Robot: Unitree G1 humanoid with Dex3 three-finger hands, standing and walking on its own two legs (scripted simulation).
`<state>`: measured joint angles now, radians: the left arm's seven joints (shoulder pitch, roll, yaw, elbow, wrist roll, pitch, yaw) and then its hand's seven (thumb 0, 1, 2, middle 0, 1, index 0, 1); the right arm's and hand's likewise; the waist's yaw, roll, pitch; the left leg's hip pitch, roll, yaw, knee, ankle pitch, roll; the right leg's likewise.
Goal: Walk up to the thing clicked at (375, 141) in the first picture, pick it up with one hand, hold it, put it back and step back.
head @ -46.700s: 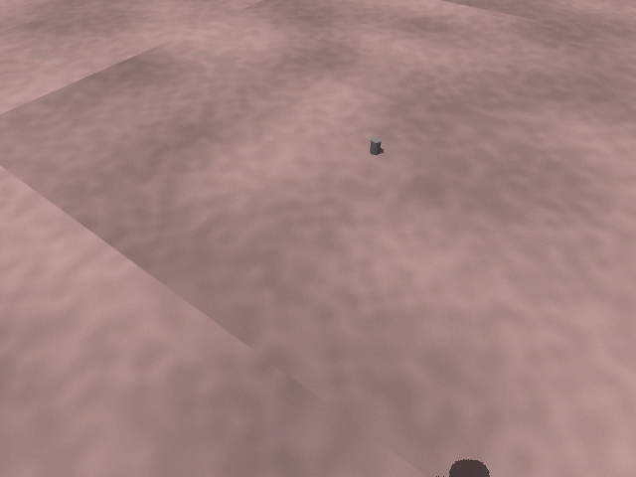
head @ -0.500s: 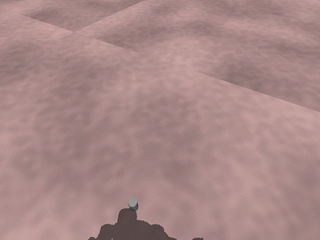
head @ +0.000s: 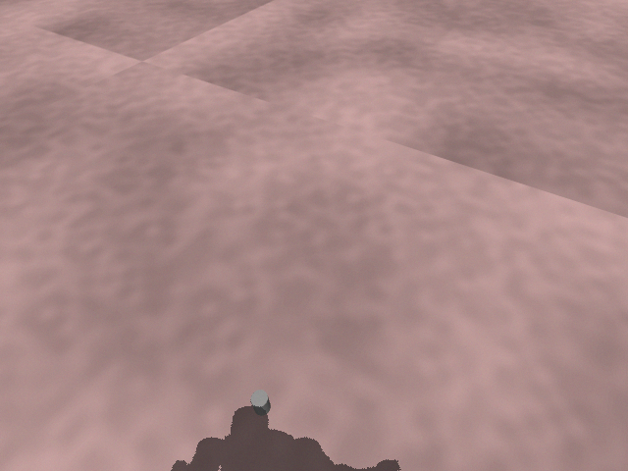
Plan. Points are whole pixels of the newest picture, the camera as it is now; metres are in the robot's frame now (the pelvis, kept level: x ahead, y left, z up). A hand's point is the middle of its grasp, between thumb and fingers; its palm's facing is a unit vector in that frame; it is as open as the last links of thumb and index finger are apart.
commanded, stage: stand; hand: left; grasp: from above
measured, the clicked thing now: (260, 402) +0.45 +0.20 -0.74
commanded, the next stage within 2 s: step back in 0.82 s
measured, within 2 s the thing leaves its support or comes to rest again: neither
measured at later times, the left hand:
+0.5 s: hand out of the picture +0.07 +0.24 -0.16, palm faces +0.02 -0.94 -0.34, open 7.4 cm
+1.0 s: hand out of the picture +0.08 +0.27 -0.17, palm faces +0.00 -0.93 -0.37, open 7.4 cm
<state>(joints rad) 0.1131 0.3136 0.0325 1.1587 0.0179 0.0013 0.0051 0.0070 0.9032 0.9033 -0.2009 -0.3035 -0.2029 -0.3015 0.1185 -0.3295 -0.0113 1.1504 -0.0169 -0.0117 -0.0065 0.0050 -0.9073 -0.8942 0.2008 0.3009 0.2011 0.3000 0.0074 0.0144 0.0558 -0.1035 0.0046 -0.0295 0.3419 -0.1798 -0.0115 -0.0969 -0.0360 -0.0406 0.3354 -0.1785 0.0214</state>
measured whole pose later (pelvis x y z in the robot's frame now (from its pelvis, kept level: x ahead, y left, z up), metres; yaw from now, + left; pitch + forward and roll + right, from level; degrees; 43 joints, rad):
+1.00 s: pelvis -0.02 +0.01 -0.01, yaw +0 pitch -2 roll +0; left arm 0.07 0.35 0.06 1.02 0.01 0.03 0.01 0.01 0.90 0.90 -0.20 -0.30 -0.21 -0.30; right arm 0.08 -0.39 -0.04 1.04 0.01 0.04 0.02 0.00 -0.91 -0.89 0.20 0.30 0.20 0.30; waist -0.01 0.01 0.15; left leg -0.31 -0.02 -0.04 0.71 -0.36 0.03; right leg -0.24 -0.04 -0.03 0.50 -0.23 0.01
